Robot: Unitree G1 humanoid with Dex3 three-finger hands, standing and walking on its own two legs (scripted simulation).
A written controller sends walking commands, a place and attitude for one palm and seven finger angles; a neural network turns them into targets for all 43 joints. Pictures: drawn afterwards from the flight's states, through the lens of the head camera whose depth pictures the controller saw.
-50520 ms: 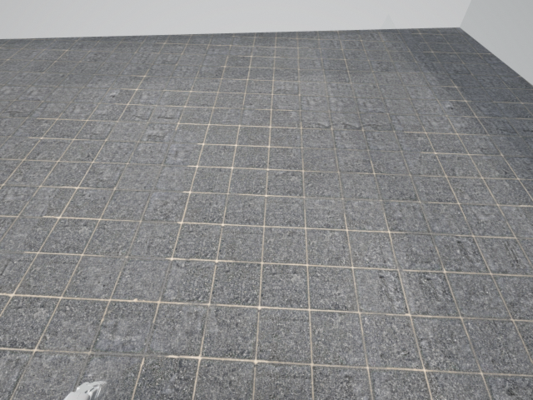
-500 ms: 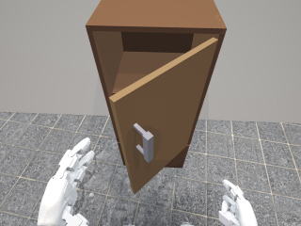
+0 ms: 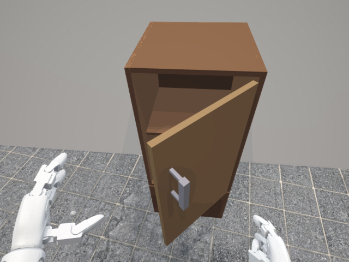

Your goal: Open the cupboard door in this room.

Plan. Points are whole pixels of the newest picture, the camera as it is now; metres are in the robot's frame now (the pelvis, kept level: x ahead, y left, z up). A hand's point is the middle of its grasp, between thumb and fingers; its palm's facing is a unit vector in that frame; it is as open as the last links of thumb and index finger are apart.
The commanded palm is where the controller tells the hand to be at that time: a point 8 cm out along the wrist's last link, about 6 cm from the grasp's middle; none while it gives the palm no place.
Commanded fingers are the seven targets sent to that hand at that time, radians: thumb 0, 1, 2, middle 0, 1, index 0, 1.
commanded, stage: draw the hand back to the body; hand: left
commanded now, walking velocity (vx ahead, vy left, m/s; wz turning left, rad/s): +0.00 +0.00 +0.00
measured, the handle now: (178, 189) +0.30 +0.03 +0.00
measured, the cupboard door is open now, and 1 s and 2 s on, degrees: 46 46 46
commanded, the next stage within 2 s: step back with the hand held close in 0.70 s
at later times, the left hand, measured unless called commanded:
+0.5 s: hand (43, 184) +0.19 +0.25 +0.17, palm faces +0.45 -0.80 -0.40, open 7.7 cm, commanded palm +0.14 +0.28 +0.19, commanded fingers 0.00 0.90 0.90 -0.20 -0.30 -0.20 -0.30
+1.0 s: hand (40, 192) +0.18 +0.25 +0.17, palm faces +0.42 -0.78 -0.46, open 7.4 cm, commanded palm +0.12 +0.28 +0.19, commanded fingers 0.00 0.90 0.90 -0.20 -0.30 -0.20 -0.30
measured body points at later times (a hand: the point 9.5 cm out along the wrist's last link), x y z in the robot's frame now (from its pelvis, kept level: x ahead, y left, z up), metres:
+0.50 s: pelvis +0.00 -0.01 +0.02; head -0.02 -0.03 +0.47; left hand +0.16 +0.29 +0.19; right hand +0.19 -0.23 -0.07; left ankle -0.04 +0.10 -0.73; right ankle +0.01 -0.13 -0.73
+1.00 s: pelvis -0.02 -0.02 +0.02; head -0.02 -0.03 +0.47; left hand +0.15 +0.29 +0.19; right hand +0.17 -0.25 -0.07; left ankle -0.04 +0.10 -0.73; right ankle +0.01 -0.13 -0.73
